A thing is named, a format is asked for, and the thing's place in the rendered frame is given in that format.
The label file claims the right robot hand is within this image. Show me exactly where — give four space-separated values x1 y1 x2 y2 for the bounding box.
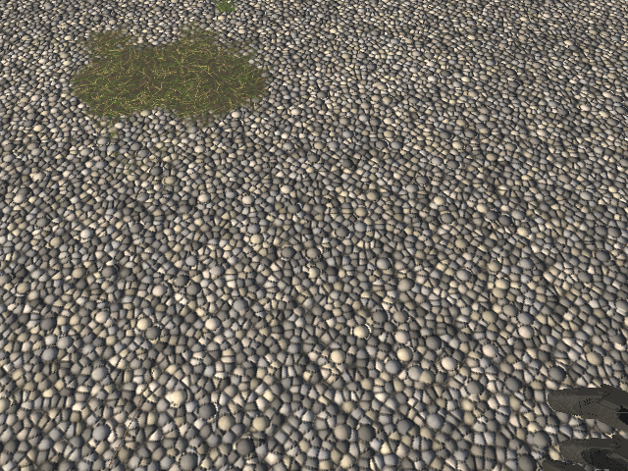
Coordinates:
542 384 628 471

